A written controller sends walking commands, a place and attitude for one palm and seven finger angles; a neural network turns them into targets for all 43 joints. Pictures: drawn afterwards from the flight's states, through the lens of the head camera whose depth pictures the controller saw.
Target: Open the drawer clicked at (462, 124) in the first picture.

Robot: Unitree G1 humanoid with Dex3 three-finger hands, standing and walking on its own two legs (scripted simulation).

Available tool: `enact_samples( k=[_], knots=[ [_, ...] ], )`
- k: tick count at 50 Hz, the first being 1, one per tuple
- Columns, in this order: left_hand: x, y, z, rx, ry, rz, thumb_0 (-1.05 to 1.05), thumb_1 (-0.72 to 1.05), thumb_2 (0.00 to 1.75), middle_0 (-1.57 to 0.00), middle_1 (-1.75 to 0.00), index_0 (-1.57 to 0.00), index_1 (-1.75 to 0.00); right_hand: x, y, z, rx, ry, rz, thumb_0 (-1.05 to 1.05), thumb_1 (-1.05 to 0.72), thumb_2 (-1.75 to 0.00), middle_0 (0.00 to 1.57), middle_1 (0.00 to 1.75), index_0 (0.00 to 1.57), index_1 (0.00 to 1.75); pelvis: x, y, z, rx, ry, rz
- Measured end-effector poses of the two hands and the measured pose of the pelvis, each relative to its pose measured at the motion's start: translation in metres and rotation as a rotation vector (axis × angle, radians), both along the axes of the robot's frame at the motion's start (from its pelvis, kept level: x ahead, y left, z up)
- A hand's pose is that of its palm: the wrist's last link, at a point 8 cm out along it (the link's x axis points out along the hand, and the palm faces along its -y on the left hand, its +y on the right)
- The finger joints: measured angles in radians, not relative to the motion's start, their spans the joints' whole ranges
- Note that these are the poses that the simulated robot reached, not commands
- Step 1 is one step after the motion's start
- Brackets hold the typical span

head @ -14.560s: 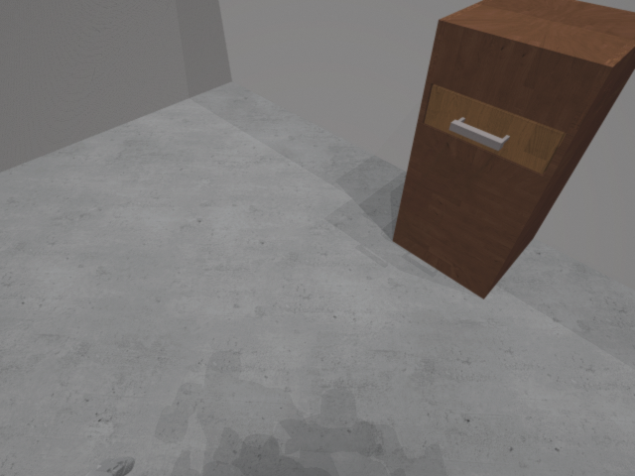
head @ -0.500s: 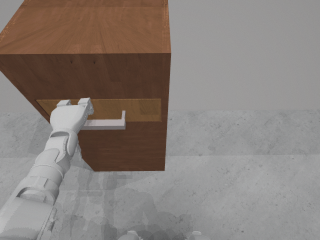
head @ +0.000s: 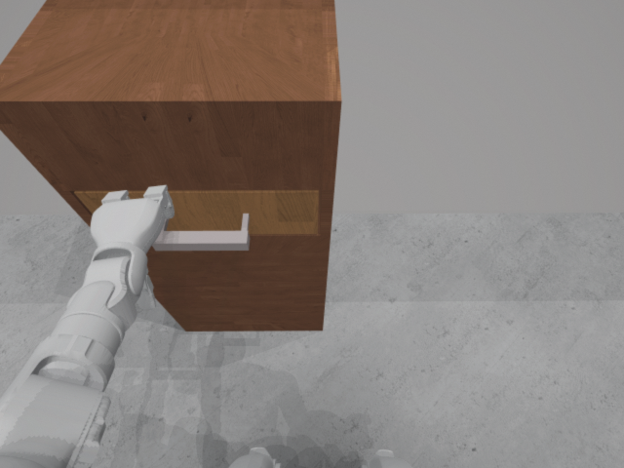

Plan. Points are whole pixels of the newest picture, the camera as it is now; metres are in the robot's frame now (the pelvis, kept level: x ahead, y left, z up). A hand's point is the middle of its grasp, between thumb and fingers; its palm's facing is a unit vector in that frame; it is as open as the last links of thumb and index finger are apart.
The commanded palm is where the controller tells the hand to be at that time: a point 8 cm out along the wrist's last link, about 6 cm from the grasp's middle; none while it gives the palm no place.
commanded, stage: move the hooked fingers above the handle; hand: left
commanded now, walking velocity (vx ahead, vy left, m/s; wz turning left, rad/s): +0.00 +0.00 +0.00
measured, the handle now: (203, 230) +0.48 +0.20 -0.08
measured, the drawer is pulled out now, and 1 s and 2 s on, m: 0.00 0.00 0.00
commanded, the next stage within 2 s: lower the fingers behind the handle in 1.30 s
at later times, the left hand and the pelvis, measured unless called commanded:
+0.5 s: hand (132, 250) +0.40 +0.27 -0.01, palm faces -0.17 +0.01 -0.99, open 13.9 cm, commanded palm +0.40 +0.20 +0.03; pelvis +0.00 +0.00 +0.00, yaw +0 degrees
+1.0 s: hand (125, 251) +0.40 +0.28 -0.01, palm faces -0.12 +0.06 -0.99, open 13.8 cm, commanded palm +0.40 +0.21 +0.03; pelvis -0.01 -0.02 +0.00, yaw -1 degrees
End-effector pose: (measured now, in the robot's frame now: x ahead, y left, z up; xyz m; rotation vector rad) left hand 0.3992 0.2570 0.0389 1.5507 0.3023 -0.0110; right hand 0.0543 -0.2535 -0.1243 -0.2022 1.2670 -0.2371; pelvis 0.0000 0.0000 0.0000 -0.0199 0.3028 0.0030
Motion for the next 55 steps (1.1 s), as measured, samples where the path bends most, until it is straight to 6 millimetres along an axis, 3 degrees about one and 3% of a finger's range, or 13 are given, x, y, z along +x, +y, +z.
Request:
enact_samples(
  k=[6,11,14,21,24,29,32,35,41,46,50,52,55],
  knots=[
    [0.011,-0.089,-0.008,-0.181,-0.047,-0.374,0.0,-0.49,0.3,-0.32,-1.2,-0.32,-1.2,0.006,-0.014,0.008,-0.068,-0.037,-0.003,0.0,-0.9,-0.9,0.21,0.3,0.21,0.3,0.004,0.005,-0.007,-0.005,0.012,-0.008],
    [0.014,-0.104,-0.013,-0.19,-0.231,-0.409,0.0,-0.49,0.3,-0.36,-1.22,-0.32,-1.2,0.004,-0.017,-0.002,-0.059,-0.041,-0.037,0.0,-0.9,-0.9,0.2,0.3,0.2,0.3,0.001,0.006,-0.018,0.003,0.039,-0.045],
    [0.011,-0.084,-0.017,-0.087,-0.28,-0.309,0.01,-0.49,0.3,-0.37,-1.23,-0.32,-1.2,0.002,-0.011,-0.012,-0.021,-0.018,-0.037,0.0,-0.9,-0.9,0.2,0.3,0.2,0.3,-0.003,0.005,-0.019,0.014,0.043,-0.06],
    [-0.006,0.007,0.003,0.13,-0.193,0.077,0.01,-0.49,0.3,-0.34,-1.21,-0.32,-1.2,0.004,0.007,-0.019,0.065,0.011,-0.027,0.0,-0.9,-0.9,0.2,0.3,0.2,0.3,-0.005,-0.001,-0.007,0.016,0.026,-0.042],
    [-0.01,0.015,0.008,0.079,-0.069,0.12,0.0,-0.49,0.3,-0.33,-1.21,-0.32,-1.2,0.007,0.006,-0.01,0.053,-0.001,-0.008,0.0,-0.9,-0.9,0.21,0.3,0.21,0.3,-0.001,-0.003,0.0,0.008,0.002,-0.013],
    [-0.002,-0.056,-0.006,-0.082,0.052,-0.172,0.0,-0.49,0.3,-0.32,-1.2,-0.31,-1.2,0.016,-0.009,0.005,-0.022,-0.042,0.036,0.0,-0.9,-0.9,0.21,0.3,0.21,0.3,0.002,-0.003,0.001,0.002,-0.02,0.018],
    [0.004,-0.109,-0.006,-0.181,-0.026,-0.386,0.0,-0.49,0.3,-0.32,-1.2,-0.32,-1.2,0.018,-0.02,0.01,-0.063,-0.077,0.013,0.0,-0.9,-0.9,0.21,0.3,0.21,0.3,0.002,-0.003,-0.005,0.003,-0.006,-0.001],
    [0.012,-0.13,0.0,-0.215,-0.177,-0.448,0.0,-0.49,0.3,-0.32,-1.2,-0.32,-1.2,0.016,-0.027,0.007,-0.074,-0.093,-0.02,0.0,-0.9,-0.9,0.21,0.3,0.21,0.3,0.001,-0.003,-0.012,0.007,0.011,-0.027],
    [0.011,-0.111,-0.005,-0.059,-0.29,-0.328,0.01,-0.49,0.3,-0.4,-1.25,-0.31,-1.2,0.006,-0.021,-0.012,-0.011,-0.04,-0.042,0.0,-0.9,-0.9,0.2,0.3,0.2,0.3,-0.006,-0.007,-0.014,0.032,0.023,-0.068],
    [-0.002,-0.04,-0.001,0.121,-0.218,-0.034,0.01,-0.49,0.3,-0.37,-1.23,-0.32,-1.2,0.004,-0.007,-0.021,0.062,-0.001,-0.034,0.0,-0.9,-0.9,0.2,0.3,0.2,0.3,-0.008,-0.013,-0.006,0.04,0.015,-0.068],
    [-0.014,0.012,0.008,0.117,-0.08,0.149,0.01,-0.49,0.3,-0.34,-1.22,-0.32,-1.2,0.007,-0.008,-0.013,0.056,-0.011,-0.02,0.0,-0.9,-0.9,0.21,0.3,0.21,0.3,-0.005,-0.019,0.001,0.028,0.004,-0.033],
    [-0.016,0.015,0.007,0.086,-0.002,0.127,0.0,-0.49,0.3,-0.33,-1.21,-0.31,-1.2,0.008,-0.013,-0.007,0.029,-0.018,0.004,0.0,-0.9,-0.9,0.21,0.3,0.21,0.3,-0.003,-0.02,0.002,0.02,-0.003,-0.008],
    [-0.013,-0.019,-0.005,0.014,0.074,-0.037,0.0,-0.49,0.3,-0.32,-1.21,-0.31,-1.2,0.011,-0.024,0.0,-0.02,-0.026,0.041,0.0,-0.9,-0.9,0.21,0.3,0.21,0.3,-0.001,-0.018,0.001,0.009,-0.009,0.024]
  ],
)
